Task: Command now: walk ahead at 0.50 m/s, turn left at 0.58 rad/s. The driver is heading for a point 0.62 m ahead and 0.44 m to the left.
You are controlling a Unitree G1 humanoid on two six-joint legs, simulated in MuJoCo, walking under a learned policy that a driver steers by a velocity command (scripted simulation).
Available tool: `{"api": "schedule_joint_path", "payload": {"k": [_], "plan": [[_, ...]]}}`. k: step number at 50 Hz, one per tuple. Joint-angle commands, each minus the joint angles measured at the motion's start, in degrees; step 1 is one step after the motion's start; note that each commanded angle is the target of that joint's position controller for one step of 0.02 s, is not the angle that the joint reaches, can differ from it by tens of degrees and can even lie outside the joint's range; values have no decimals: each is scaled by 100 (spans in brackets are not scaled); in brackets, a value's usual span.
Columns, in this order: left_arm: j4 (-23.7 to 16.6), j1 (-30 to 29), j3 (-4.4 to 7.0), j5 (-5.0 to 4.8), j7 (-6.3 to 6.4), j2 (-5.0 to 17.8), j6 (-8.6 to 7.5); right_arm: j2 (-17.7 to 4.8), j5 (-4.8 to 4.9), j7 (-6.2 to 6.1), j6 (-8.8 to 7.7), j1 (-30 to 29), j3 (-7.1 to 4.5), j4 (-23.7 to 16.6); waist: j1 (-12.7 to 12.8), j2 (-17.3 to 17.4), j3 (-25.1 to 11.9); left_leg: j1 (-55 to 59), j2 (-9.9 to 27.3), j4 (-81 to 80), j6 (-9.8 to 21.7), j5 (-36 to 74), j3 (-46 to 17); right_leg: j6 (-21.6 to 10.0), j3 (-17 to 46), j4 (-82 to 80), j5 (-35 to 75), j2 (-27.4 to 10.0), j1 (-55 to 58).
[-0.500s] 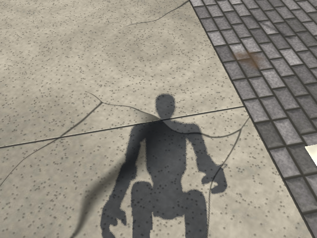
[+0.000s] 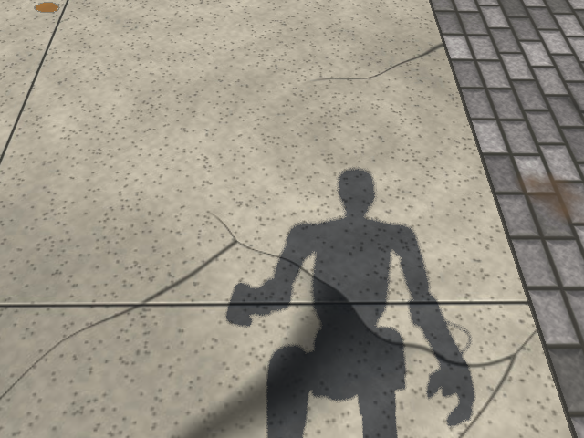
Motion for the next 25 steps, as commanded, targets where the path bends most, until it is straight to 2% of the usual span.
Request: {"api": "schedule_joint_path", "payload": {"k": [1,3,4,5,6,7,8,9,10,11,12,13,16,21,25], "plan": [[-654,-778,65,-47,-4,485,-156,-964,-52,-69,-42,306,-218,-260,-66,635,-19,165,1522,48,585,2887,-1193,-96,-140,-521,27,320,135],[-583,-326,107,-67,21,645,-209,-1070,-71,-104,-54,0,-243,-376,235,703,-80,-59,1560,337,375,3094,-1331,-244,-73,-963,-299,442,1015],[-436,186,161,-74,65,773,-241,-1134,-78,-90,-76,-181,-256,-437,477,697,-266,-269,1475,753,258,3537,-1340,-341,-128,-1093,-544,596,1795],[-230,946,232,-49,129,919,-310,-1117,-38,-44,-113,-283,-245,-453,876,418,-643,-525,1148,1702,118,3632,-1122,-480,-127,-1478,-454,575,2845],[-168,1808,330,69,229,1307,-366,-764,30,15,-169,-234,-142,-583,1193,-163,-1427,-1138,751,3204,-34,2538,-708,-749,913,-1711,-1483,-483,4140],[-226,1921,439,171,268,1824,-301,-220,192,10,-160,343,-28,-784,857,-1465,-1984,-2870,-146,4726,-215,-1388,6,-1320,3468,-2304,-2071,-2016,5383],[-231,1613,421,63,238,1510,-214,-686,-5,-36,-80,445,-63,-660,643,-1055,-1710,-3436,315,5397,-153,-1479,55,-1511,4219,-2496,-2699,-2054,4916],[-330,1226,296,14,218,947,-194,-790,-70,-12,-31,113,-93,-593,599,-292,-919,-3480,611,5477,-170,-911,95,-1401,3305,-2573,-2744,-1799,4141],[-311,991,220,-1,196,652,-202,-707,-79,44,-13,-171,-73,-618,560,8,-460,-3366,802,5243,-226,-522,184,-1281,2398,-2688,-2052,-1466,3546],[-264,967,190,4,201,570,-224,-630,-117,96,27,-278,-69,-641,507,-198,-293,-3238,946,5042,-279,-374,246,-1143,1741,-2788,-1409,-1215,3240],[-178,1040,178,-15,209,542,-262,-598,-170,154,97,-290,-65,-657,455,-422,-207,-3120,1029,4945,-336,-307,297,-1072,1262,-2869,-896,-1038,3028],[-106,1133,187,-45,190,563,-319,-545,-177,195,159,-292,-52,-667,430,-486,-211,-3062,1041,4945,-367,-227,357,-1073,963,-2909,-432,-979,2957],[25,1328,236,-110,134,634,-445,-442,-163,287,244,-718,-14,-872,418,-400,-185,-3439,1142,4816,-443,132,417,-1194,393,-3106,261,-1042,3063],[203,1543,272,-90,119,655,-433,-291,-147,387,233,-1645,80,-1206,550,-316,57,-3770,1241,3652,-550,1070,677,-1162,-542,-3256,640,-899,3220],[322,1741,324,-94,148,819,-406,-214,-158,477,202,-2317,156,-1446,699,-315,210,-3295,1212,2448,-381,1297,1113,-1025,-1038,-3190,833,-961,3355]]}}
